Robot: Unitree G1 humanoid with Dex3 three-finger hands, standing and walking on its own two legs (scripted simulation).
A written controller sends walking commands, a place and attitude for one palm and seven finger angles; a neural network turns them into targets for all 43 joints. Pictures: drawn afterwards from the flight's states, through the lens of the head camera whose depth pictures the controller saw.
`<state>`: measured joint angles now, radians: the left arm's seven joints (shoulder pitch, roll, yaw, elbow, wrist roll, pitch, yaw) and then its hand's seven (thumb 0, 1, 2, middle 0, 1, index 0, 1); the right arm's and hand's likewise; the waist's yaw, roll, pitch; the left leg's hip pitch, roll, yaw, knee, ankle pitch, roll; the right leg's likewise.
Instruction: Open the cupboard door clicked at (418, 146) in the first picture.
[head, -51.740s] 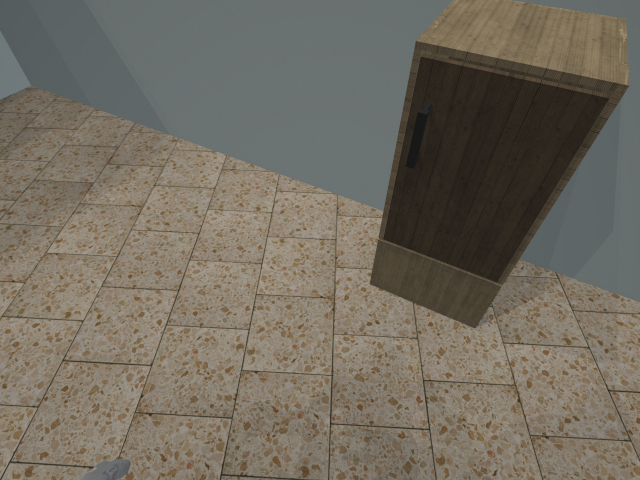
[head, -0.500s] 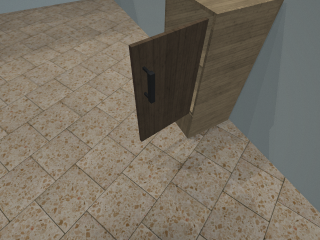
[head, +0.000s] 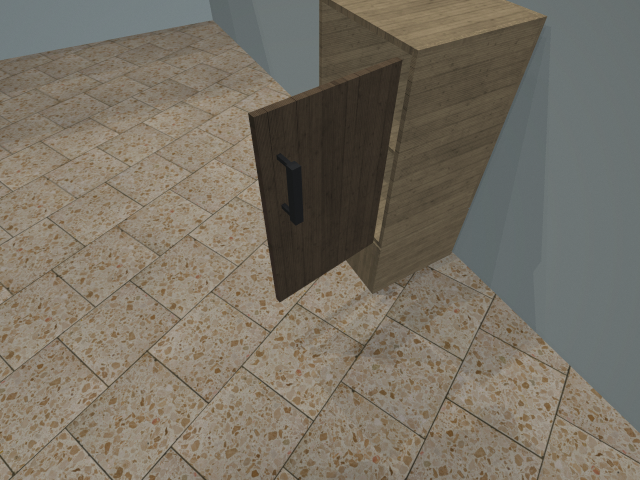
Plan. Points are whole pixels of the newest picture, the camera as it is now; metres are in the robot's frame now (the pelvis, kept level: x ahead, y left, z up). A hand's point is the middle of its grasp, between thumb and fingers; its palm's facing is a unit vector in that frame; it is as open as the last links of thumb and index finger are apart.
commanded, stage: let the arm hang, fingers relaxed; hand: left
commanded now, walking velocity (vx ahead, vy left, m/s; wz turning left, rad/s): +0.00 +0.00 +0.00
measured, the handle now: (289, 189) +0.66 +0.09 -0.05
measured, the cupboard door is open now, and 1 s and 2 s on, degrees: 98 98 98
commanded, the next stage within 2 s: look to check the result in 0.10 s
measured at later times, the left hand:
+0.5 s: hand out of the picture +0.00 +0.17 -0.17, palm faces +0.04 -0.98 -0.19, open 7.4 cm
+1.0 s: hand out of the picture +0.03 +0.17 -0.17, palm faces +0.03 -0.98 -0.21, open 7.4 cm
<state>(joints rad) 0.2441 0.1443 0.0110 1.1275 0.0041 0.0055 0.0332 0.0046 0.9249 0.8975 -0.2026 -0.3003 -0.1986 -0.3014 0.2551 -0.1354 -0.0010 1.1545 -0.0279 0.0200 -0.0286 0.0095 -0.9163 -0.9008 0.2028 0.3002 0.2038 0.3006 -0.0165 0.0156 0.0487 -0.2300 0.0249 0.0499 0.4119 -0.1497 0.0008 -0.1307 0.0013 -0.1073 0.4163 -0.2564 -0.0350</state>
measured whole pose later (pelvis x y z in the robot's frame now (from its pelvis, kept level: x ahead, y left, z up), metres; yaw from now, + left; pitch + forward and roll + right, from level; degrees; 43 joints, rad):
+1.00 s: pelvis +0.03 -0.01 +0.00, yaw +0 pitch -1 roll +0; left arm 0.25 0.14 0.01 1.14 0.00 0.00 0.03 0.00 0.91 0.90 -0.20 -0.30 -0.20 -0.30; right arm 0.23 -0.16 0.00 1.16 -0.02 0.01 -0.04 0.01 -0.92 -0.90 0.20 0.30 0.20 0.30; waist -0.01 0.02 0.06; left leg -0.18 0.03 0.05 0.38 -0.17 -0.01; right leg -0.08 0.01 -0.10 0.37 -0.27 -0.04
